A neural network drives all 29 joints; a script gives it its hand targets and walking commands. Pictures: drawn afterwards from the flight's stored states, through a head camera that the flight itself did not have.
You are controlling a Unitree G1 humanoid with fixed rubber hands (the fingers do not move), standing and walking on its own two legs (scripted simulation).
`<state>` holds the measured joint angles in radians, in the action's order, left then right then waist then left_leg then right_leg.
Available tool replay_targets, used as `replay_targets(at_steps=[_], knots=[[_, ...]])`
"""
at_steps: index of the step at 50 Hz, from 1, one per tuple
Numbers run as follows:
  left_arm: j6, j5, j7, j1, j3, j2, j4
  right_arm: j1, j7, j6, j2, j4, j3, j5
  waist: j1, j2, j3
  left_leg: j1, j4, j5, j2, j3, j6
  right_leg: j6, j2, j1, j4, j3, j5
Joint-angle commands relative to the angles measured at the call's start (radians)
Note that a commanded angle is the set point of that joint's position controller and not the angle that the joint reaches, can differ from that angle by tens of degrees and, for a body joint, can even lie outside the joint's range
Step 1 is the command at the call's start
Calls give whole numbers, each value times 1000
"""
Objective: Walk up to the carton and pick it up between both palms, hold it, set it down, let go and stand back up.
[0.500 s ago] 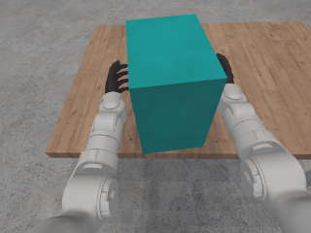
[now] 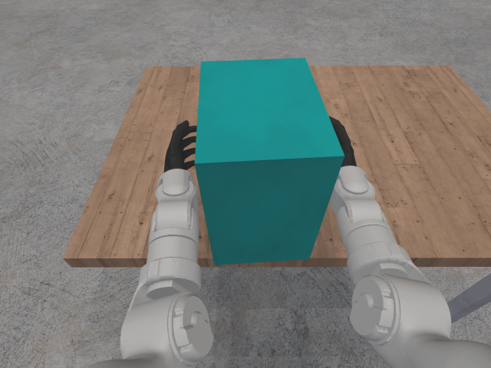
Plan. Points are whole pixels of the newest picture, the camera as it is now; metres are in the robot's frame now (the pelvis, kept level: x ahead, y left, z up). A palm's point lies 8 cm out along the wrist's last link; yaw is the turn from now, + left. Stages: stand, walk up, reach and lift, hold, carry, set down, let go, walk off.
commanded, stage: reach and lift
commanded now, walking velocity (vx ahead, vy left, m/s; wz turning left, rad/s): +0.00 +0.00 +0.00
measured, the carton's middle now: (258, 165) +0.43 +0.01 +0.09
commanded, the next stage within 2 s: none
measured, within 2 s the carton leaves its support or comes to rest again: leaves its support in 1.08 s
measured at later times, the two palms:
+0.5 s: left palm (176, 172) +0.39 +0.14 +0.11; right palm (339, 167) +0.40 -0.13 +0.11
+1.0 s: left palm (176, 173) +0.39 +0.14 +0.12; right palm (340, 168) +0.40 -0.13 +0.11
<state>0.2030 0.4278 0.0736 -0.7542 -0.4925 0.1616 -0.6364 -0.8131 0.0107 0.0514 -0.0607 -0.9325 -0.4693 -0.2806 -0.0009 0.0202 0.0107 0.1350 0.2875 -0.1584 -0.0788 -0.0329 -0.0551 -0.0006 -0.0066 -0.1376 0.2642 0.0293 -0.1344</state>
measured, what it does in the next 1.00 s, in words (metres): stands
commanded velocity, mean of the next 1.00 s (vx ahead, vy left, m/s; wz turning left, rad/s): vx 0.00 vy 0.00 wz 0.00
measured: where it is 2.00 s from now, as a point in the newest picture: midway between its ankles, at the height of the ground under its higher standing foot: outside the picture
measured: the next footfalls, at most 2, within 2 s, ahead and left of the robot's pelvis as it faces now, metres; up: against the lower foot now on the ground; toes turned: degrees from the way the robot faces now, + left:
none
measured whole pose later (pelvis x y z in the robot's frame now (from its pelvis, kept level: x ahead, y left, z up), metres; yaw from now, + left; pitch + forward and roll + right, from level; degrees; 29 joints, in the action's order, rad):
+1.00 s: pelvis +0.00 +0.00 +0.00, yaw +1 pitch +0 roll +0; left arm 0.21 0.36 0.10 -0.69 -0.43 0.17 -0.58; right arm -0.76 0.04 0.12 -0.06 -0.91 -0.40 -0.24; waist 0.02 0.01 0.00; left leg 0.15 0.30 -0.16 -0.06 -0.01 -0.05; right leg 0.01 0.01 -0.14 0.28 0.05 -0.14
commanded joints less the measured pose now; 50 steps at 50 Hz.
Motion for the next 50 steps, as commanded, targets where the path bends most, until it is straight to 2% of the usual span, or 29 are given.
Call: replay_targets(at_steps=[1,3,4,5,6,9,10,13,16,17,19,21,25,27,29,30,34,36,37,38,39,41,42,44,45,46,48,49,50], knots=[[-7,-25,-133,-470,273,381,44,-537,-129,64,-380,105,237,-9,-19,7,-426,-79,2,283,98,-99,14,75,-25,280,64,85,478],[-4,-34,-128,-475,293,388,72,-534,-127,68,-386,106,257,5,-10,-5,-411,-76,9,283,102,-92,13,69,-27,270,66,88,472],[-5,-38,-130,-470,301,392,76,-525,-124,71,-397,110,258,3,-4,9,-413,-84,11,286,99,-91,11,74,-27,275,65,89,469],[-3,-39,-127,-474,308,390,85,-522,-122,71,-388,103,258,5,-4,-14,-406,-92,9,294,101,-88,7,69,-28,260,60,91,456],[1,-51,-124,-469,325,399,89,-517,-122,74,-391,104,257,9,10,-12,-410,-113,13,314,95,-84,2,65,-35,241,56,99,443],[7,-50,-119,-450,332,411,94,-497,-123,74,-387,100,261,17,7,-21,-418,-138,22,316,90,-81,-2,61,-35,220,48,101,413],[9,-54,-120,-451,340,417,90,-494,-124,71,-390,97,256,20,15,-21,-428,-146,22,312,91,-81,1,63,-34,208,42,99,404],[12,-47,-117,-436,334,425,93,-494,-123,76,-400,126,270,17,-10,-31,-447,-124,21,324,91,-86,2,65,-32,225,55,93,423],[16,-56,-115,-430,346,430,106,-484,-123,72,-405,106,268,21,7,-31,-447,-139,26,327,87,-83,-1,60,-34,214,52,101,413],[18,-56,-116,-428,338,424,95,-483,-122,67,-411,107,269,23,-7,-23,-437,-124,24,326,87,-79,4,62,-31,216,51,95,409],[20,-62,-115,-425,339,428,89,-487,-122,67,-392,107,265,15,10,-10,-439,-141,23,322,83,-76,2,62,-35,192,45,103,400],[20,-67,-113,-426,340,435,98,-490,-122,68,-399,123,278,19,-6,-11,-460,-151,24,325,86,-82,2,62,-34,202,48,99,392],[24,-61,-112,-431,339,428,88,-494,-119,62,-407,114,278,24,-10,-18,-432,-130,18,318,83,-81,7,63,-35,209,51,93,389],[24,-71,-116,-430,340,441,75,-504,-114,64,-410,121,288,25,-1,1,-436,-127,20,310,88,-79,8,62,-32,212,49,92,398],[26,-73,-113,-442,344,438,82,-499,-114,60,-409,112,282,30,5,-12,-445,-133,15,304,86,-74,6,63,-33,202,45,93,386],[25,-74,-111,-440,355,437,91,-488,-115,60,-417,100,282,36,2,-31,-441,-132,21,315,88,-77,1,61,-33,196,49,94,396],[20,-75,-114,-443,346,444,85,-491,-109,65,-428,115,301,34,5,-9,-448,-119,18,320,89,-79,8,67,-28,225,54,90,436],[20,-76,-116,-447,349,447,74,-501,-107,66,-423,114,291,33,23,-10,-461,-117,13,297,88,-74,7,67,-28,219,48,92,419],[16,-76,-116,-449,342,444,71,-503,-106,68,-430,129,304,30,3,-3,-467,-103,12,290,91,-77,11,70,-23,230,53,87,437],[14,-75,-117,-452,346,445,76,-496,-103,68,-427,123,294,30,18,-8,-468,-93,11,291,92,-78,11,71,-21,239,53,85,441],[10,-86,-117,-467,345,447,83,-507,-102,72,-444,132,308,31,7,6,-477,-89,11,297,94,-77,12,75,-23,250,63,86,468],[0,-84,-119,-474,358,455,91,-509,-96,82,-443,124,304,34,23,-6,-494,-96,14,320,94,-78,10,78,-26,259,66,88,497],[-4,-89,-117,-464,366,457,93,-509,-94,86,-441,124,312,34,18,-6,-493,-98,16,321,92,-74,6,75,-23,254,67,86,499],[-19,-95,-115,-486,370,462,81,-540,-90,105,-447,140,328,35,10,12,-502,-78,20,322,95,-75,8,81,-26,268,80,84,531],[-29,-101,-112,-511,388,472,104,-544,-89,121,-442,139,332,29,30,9,-536,-87,20,335,92,-71,6,83,-26,280,85,93,556],[-35,-92,-111,-497,373,460,93,-541,-86,128,-439,133,341,30,14,13,-528,-80,21,341,92,-75,6,82,-25,287,87,91,569],[-59,-113,-105,-542,401,480,102,-582,-82,157,-440,143,338,21,31,12,-568,-89,30,355,92,-75,-4,81,-30,285,96,100,585],[-81,-116,-96,-577,415,484,154,-588,-83,181,-445,158,346,19,26,-9,-635,-117,42,403,89,-74,-10,80,-34,287,99,104,603],[-90,-114,-91,-580,418,490,118,-604,-82,195,-437,139,346,18,30,0,-625,-113,49,409,84,-68,-13,79,-33,273,94,104,593]])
